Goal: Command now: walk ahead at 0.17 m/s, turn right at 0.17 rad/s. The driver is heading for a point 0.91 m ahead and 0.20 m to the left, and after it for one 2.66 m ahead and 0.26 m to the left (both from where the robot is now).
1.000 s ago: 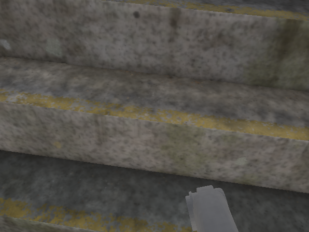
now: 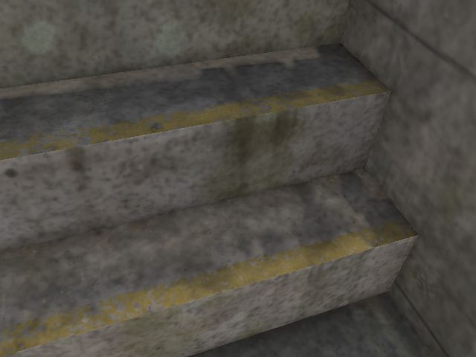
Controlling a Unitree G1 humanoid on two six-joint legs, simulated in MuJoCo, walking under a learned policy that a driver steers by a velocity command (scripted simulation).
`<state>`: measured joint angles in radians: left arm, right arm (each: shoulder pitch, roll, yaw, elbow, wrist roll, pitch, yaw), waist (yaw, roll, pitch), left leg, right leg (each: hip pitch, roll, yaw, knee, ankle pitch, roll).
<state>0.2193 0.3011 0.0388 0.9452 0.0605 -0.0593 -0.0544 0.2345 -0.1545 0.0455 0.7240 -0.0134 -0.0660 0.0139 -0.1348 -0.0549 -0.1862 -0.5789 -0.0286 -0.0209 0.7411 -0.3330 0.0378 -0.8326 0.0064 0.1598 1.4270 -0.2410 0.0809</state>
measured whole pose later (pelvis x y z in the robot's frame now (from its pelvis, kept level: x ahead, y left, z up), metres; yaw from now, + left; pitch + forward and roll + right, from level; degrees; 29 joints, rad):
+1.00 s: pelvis +0.07 -0.29 -0.06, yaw +17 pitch +3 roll -2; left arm 0.15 0.22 0.05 0.68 0.02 -0.05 0.02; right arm 0.15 -0.26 -0.04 0.61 -0.05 0.02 0.00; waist -0.09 -0.01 0.01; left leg -0.76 -0.15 0.00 1.15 -0.45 0.16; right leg -0.48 0.04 0.01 1.78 -0.26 -0.01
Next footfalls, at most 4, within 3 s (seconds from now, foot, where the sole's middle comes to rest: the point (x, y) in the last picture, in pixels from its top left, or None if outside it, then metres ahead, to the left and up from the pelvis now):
0.22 right None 0.02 -0.21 -0.79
0.46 left None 0.11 -0.11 -0.74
0.72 right None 0.05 -0.42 -0.78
0.92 left None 0.17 -0.22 -0.75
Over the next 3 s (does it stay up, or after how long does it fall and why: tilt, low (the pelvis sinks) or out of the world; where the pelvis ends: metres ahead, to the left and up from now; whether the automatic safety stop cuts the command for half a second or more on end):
stays up -0.52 -0.32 -0.73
